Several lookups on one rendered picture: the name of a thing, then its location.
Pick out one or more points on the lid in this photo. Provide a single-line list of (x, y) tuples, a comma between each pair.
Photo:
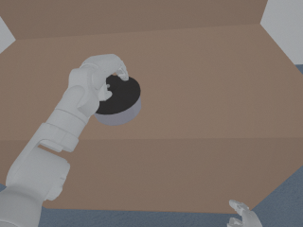
[(123, 97)]

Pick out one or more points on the knob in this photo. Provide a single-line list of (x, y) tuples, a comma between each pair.
[(112, 80)]

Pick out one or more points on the pot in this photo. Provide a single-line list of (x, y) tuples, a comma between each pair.
[(117, 119)]

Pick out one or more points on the table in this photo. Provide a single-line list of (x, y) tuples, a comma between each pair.
[(221, 113)]

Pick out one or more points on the robot left upper arm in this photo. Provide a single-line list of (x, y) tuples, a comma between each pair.
[(40, 177)]

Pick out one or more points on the robot right hand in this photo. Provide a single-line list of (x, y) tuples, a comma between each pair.
[(249, 218)]

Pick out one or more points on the left robot forearm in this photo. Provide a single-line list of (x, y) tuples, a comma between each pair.
[(63, 128)]

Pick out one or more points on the robot left hand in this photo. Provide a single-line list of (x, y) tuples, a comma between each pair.
[(110, 63)]

